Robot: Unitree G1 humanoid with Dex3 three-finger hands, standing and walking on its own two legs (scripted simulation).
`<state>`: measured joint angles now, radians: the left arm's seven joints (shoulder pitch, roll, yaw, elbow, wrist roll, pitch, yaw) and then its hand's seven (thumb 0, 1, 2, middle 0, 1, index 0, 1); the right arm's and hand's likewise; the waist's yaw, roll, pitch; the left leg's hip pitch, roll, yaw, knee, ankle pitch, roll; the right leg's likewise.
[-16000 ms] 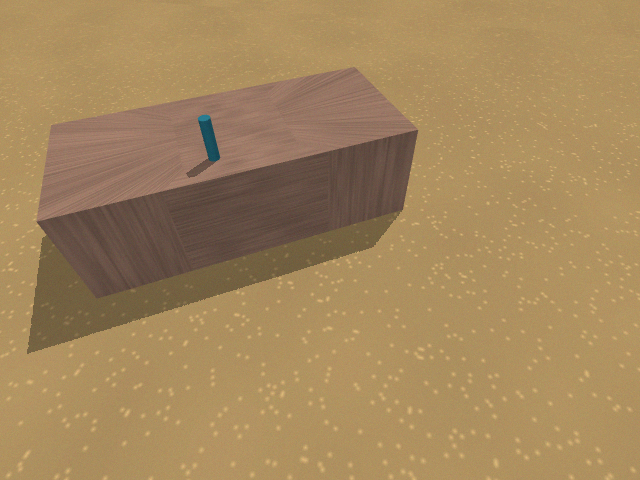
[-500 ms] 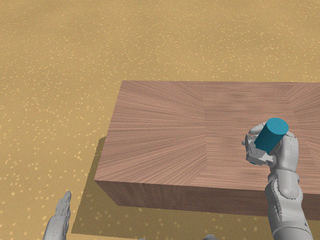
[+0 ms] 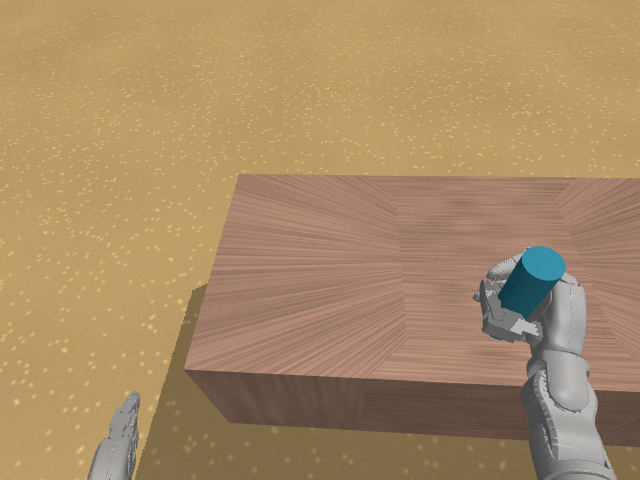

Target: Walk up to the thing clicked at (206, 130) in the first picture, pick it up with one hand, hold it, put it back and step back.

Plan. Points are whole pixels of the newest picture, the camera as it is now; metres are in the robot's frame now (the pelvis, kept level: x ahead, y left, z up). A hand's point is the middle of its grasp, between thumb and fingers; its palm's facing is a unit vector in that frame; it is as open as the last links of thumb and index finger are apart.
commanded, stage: hold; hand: right
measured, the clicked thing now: (517, 298) +0.33 -0.19 +0.06
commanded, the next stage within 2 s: none
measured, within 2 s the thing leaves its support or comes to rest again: neither
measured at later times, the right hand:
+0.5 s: hand (499, 302) +0.33 -0.17 +0.05, palm faces +0.24 +0.97 +0.00, open 5.0 cm
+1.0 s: hand (498, 301) +0.33 -0.17 +0.05, palm faces +0.23 +0.97 +0.00, open 5.0 cm
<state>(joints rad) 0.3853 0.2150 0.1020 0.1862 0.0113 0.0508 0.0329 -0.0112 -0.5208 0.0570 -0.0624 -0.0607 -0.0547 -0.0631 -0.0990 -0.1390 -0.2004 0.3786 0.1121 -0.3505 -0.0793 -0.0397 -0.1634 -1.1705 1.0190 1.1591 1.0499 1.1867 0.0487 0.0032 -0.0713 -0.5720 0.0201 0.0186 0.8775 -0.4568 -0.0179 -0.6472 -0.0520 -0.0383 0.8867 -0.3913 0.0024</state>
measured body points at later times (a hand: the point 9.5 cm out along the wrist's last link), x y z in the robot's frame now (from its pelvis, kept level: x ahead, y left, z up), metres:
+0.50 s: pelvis +0.00 +0.00 +0.01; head +0.04 +0.00 +0.45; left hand +0.15 +0.27 -0.04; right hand +0.31 -0.23 +0.05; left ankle -0.01 +0.13 -0.69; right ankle +0.03 -0.12 -0.69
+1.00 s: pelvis +0.00 +0.00 +0.01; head +0.04 +0.00 +0.46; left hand +0.15 +0.26 -0.04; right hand +0.31 -0.22 +0.06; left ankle -0.01 +0.13 -0.69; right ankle +0.03 -0.12 -0.69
